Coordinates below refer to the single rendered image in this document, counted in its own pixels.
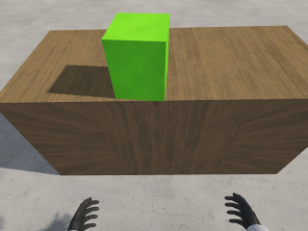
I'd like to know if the left robot hand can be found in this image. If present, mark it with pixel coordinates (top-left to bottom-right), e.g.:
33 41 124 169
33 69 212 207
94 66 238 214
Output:
67 197 99 231

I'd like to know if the carton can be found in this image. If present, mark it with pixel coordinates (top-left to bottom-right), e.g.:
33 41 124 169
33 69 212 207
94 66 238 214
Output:
101 13 170 102

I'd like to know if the pedestal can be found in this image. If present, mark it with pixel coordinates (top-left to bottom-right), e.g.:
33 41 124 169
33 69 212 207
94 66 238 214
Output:
0 25 308 176

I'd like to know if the right robot hand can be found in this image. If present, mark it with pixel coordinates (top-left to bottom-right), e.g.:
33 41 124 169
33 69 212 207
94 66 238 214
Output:
224 192 261 231

